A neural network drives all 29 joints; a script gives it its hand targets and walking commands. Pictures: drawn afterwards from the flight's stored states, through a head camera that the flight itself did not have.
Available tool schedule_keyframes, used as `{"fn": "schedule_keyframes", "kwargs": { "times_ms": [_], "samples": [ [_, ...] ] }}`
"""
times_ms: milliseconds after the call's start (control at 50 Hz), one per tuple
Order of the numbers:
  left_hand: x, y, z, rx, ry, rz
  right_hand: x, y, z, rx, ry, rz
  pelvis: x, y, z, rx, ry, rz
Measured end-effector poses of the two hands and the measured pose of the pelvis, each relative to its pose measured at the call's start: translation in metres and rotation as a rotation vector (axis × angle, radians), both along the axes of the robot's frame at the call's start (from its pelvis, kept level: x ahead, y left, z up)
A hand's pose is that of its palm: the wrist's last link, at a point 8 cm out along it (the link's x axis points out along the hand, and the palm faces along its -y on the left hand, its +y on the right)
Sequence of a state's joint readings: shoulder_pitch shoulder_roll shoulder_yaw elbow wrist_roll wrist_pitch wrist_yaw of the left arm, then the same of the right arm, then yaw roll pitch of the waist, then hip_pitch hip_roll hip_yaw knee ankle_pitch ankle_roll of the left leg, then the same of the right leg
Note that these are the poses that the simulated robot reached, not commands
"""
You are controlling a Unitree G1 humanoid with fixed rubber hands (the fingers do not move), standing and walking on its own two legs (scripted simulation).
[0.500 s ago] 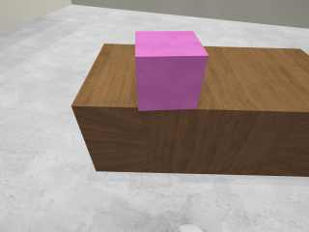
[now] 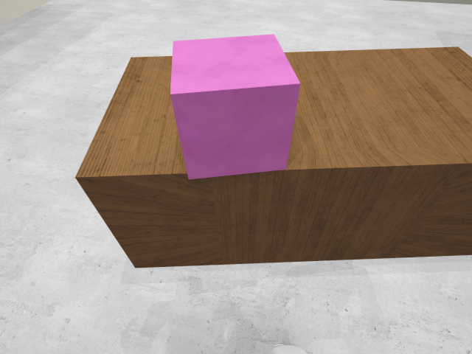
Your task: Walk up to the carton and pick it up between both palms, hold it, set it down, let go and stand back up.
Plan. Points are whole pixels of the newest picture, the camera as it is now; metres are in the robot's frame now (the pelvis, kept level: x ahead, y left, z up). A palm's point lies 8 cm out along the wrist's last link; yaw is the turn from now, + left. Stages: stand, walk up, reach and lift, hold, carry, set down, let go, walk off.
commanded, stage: walk up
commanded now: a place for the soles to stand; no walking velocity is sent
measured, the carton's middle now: (231, 107) +0.74 +0.00 +0.01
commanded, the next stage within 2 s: none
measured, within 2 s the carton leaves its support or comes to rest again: neither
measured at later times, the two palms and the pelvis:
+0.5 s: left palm (33, 342) +0.18 +0.37 -0.08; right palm out of the picture +0.13 -0.25 -0.07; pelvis +0.11 +0.06 +0.01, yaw +1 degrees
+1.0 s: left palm (86, 254) +0.33 +0.31 -0.06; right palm (372, 278) +0.28 -0.29 -0.13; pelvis +0.26 +0.01 +0.00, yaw -1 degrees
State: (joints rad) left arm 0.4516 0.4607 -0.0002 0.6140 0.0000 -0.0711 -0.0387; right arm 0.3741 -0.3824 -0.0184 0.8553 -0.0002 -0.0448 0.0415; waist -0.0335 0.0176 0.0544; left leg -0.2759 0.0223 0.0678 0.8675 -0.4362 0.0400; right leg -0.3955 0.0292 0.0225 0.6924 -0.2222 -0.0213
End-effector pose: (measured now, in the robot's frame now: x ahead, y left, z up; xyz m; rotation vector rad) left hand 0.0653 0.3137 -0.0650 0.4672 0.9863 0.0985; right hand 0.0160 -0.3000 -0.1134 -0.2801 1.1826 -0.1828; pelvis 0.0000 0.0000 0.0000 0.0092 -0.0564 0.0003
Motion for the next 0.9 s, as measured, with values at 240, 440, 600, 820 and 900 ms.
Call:
{"fn": "schedule_keyframes", "kwargs": {
  "times_ms": [240, 440, 600, 820, 900],
  "samples": [
    [0.024, 0.021, 0.009, 0.008, -0.001, 0.085, 0.069, 0.034, -0.012, 0.050, 0.007, 0.075, 0.046, 0.023, 0.001, -0.033, 0.028, 0.004],
    [0.088, 0.051, -0.020, -0.067, 0.022, 0.030, 0.103, 0.053, 0.022, -0.066, -0.046, 0.017, 0.093, 0.059, 0.001, -0.054, 0.021, 0.015],
    [0.149, 0.049, -0.017, -0.097, -0.004, -0.025, 0.137, 0.038, 0.065, -0.153, -0.084, -0.022, 0.135, 0.056, 0.020, -0.051, -0.017, 0.014],
    [0.224, 0.022, -0.007, -0.064, 0.004, -0.014, 0.209, 0.017, 0.042, -0.095, -0.056, -0.013, 0.206, 0.030, 0.015, 0.003, 0.012, 0.010],
    [0.253, 0.007, -0.009, -0.021, 0.000, -0.018, 0.235, 0.007, 0.007, -0.043, -0.017, -0.013, 0.235, 0.013, -0.002, 0.012, 0.024, 0.002]
  ]
}}
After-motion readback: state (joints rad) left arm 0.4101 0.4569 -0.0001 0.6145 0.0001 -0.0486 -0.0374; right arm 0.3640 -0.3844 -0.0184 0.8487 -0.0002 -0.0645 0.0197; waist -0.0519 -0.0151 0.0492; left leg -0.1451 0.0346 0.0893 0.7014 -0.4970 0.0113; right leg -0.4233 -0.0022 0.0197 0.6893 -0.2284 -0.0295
